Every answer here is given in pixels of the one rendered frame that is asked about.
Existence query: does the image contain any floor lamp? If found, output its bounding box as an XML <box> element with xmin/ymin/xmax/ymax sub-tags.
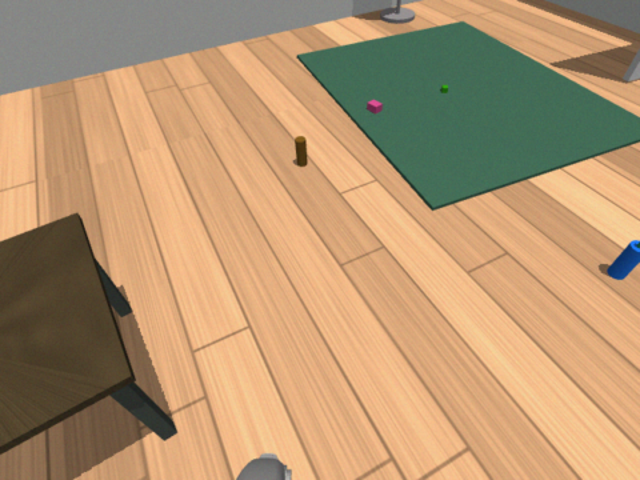
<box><xmin>380</xmin><ymin>0</ymin><xmax>415</xmax><ymax>24</ymax></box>

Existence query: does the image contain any coffee table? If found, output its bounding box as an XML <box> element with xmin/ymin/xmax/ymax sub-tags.
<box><xmin>0</xmin><ymin>213</ymin><xmax>178</xmax><ymax>455</ymax></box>

